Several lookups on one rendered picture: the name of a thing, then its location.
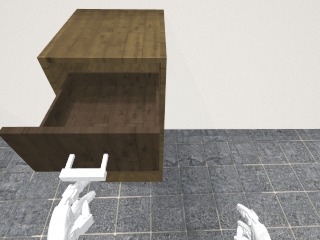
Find robot right hand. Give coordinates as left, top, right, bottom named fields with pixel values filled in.
left=234, top=203, right=271, bottom=240

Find handle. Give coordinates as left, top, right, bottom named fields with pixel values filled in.
left=59, top=154, right=109, bottom=182

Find cabinet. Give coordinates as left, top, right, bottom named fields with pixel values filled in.
left=37, top=9, right=167, bottom=182

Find robot left hand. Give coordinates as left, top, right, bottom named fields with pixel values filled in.
left=47, top=181, right=96, bottom=240

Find drawer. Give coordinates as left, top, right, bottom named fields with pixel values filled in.
left=0, top=72, right=160, bottom=172

